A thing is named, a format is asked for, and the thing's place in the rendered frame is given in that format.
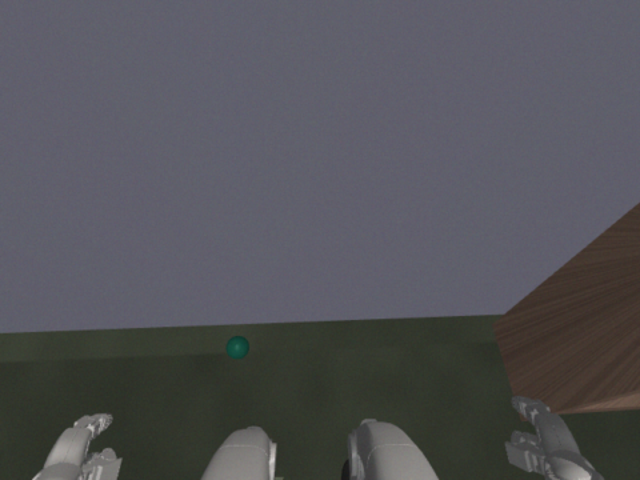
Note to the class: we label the left robot hand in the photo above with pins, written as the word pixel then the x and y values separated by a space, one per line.
pixel 73 444

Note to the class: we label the right robot arm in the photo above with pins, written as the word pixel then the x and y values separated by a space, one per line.
pixel 568 465

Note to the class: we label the ball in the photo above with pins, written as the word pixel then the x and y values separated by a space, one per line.
pixel 237 347

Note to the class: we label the left robot arm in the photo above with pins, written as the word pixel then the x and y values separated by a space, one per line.
pixel 60 471

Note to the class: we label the bookshelf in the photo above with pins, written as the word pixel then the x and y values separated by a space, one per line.
pixel 574 341

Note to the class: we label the right robot hand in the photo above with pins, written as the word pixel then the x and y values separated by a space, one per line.
pixel 527 451

